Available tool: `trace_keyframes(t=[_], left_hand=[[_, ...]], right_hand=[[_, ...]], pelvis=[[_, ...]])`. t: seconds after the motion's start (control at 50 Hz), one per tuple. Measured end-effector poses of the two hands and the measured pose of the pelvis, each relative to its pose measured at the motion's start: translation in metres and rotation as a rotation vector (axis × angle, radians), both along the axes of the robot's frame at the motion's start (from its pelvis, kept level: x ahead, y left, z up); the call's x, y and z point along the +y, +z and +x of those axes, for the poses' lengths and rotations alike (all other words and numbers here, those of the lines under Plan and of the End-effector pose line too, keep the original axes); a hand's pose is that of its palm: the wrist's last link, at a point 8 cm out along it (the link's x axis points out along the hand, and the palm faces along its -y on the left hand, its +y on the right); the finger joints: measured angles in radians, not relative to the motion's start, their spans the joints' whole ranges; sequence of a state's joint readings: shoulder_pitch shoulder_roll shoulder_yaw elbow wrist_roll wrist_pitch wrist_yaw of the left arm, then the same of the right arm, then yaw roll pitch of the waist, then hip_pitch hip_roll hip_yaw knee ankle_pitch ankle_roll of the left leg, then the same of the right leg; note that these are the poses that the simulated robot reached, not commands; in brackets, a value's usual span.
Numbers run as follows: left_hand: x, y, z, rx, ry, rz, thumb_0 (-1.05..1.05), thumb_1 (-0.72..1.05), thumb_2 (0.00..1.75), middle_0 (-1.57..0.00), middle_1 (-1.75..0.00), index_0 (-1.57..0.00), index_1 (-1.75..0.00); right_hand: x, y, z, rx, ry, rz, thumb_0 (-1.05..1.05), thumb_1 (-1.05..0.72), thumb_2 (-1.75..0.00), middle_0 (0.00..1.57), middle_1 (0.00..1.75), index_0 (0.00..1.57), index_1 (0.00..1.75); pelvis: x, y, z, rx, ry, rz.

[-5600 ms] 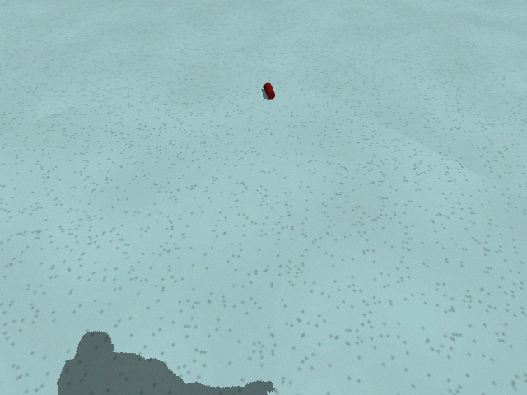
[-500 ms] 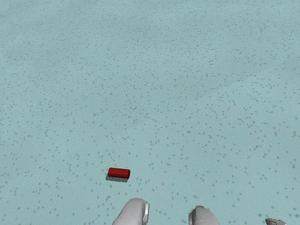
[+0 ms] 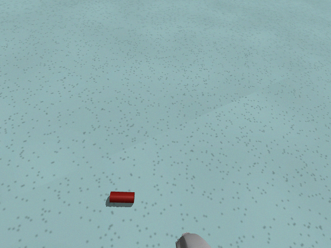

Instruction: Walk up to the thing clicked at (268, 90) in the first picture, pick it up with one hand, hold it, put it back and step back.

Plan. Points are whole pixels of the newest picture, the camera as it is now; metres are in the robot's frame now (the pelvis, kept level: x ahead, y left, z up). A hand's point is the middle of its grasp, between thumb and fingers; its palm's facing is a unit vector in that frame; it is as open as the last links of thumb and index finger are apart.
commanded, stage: walk up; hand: left
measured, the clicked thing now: (122, 197) +0.48 +0.18 -0.72
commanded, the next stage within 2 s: stand in 1.74 s
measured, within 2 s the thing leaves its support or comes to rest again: neither
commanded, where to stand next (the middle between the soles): +0.09 -0.09 m, yaw +0 degrees
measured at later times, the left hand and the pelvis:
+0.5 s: hand (86, 238) +0.18 +0.20 -0.13, palm faces -0.08 -0.93 -0.36, open 7.4 cm; pelvis +0.02 -0.05 +0.00, yaw -4 degrees
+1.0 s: hand out of the picture +0.15 +0.18 -0.13, palm faces -0.01 -0.95 -0.30, open 7.4 cm; pelvis +0.05 -0.06 +0.02, yaw -1 degrees
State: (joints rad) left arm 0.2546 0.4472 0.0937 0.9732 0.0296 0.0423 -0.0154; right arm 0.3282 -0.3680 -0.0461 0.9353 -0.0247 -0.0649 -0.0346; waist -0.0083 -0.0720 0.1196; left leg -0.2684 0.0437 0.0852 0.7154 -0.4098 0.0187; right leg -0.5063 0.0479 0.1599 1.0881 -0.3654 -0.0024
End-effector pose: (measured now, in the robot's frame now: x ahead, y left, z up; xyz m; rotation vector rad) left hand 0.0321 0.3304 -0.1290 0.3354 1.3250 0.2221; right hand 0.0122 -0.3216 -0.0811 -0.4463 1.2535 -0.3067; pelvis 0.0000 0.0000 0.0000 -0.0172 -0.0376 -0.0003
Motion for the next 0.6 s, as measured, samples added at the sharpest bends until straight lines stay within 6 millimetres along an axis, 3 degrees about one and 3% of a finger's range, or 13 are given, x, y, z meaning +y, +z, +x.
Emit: trace_keyframes(t=[0.08,0.16,0.3,0.44,0.6], left_hand=[[-0.017,-0.003,0.025,0.000,-0.049,-0.042,0.01,0.90,0.90,-0.21,-0.30,-0.20,-0.30],[-0.039,0.000,0.065,-0.049,-0.107,-0.061,0.01,0.91,0.90,-0.21,-0.30,-0.20,-0.30],[-0.083,0.014,0.129,-0.211,-0.189,-0.040,0.00,0.91,0.90,-0.21,-0.30,-0.20,-0.30],[-0.096,0.038,0.139,-0.268,-0.180,-0.017,0.00,0.90,0.90,-0.21,-0.30,-0.20,-0.30],[-0.085,0.026,0.133,-0.217,-0.106,-0.019,0.00,0.90,0.90,-0.21,-0.30,-0.20,-0.30]], right_hand=[[-0.012,0.013,-0.012,0.009,-0.036,-0.041,0.00,-0.89,-0.90,0.21,0.30,0.21,0.30],[-0.027,0.015,-0.021,0.018,-0.064,-0.045,0.00,-0.90,-0.90,0.20,0.30,0.21,0.30],[-0.054,-0.018,-0.017,0.018,-0.097,0.019,0.00,-0.90,-0.90,0.20,0.30,0.21,0.30],[-0.049,-0.031,0.015,-0.039,-0.061,0.096,0.00,-0.90,-0.90,0.20,0.30,0.21,0.30],[-0.037,-0.035,0.028,-0.015,-0.038,0.119,0.00,-0.90,-0.90,0.20,0.30,0.21,0.30]], pelvis=[[-0.003,0.004,0.003,-0.002,-0.031,0.001],[-0.013,0.006,0.006,-0.003,-0.053,0.002],[-0.043,-0.005,0.011,-0.015,-0.068,0.000],[-0.050,0.002,0.018,-0.017,-0.073,0.022],[-0.051,-0.001,0.030,-0.011,-0.056,0.036]])
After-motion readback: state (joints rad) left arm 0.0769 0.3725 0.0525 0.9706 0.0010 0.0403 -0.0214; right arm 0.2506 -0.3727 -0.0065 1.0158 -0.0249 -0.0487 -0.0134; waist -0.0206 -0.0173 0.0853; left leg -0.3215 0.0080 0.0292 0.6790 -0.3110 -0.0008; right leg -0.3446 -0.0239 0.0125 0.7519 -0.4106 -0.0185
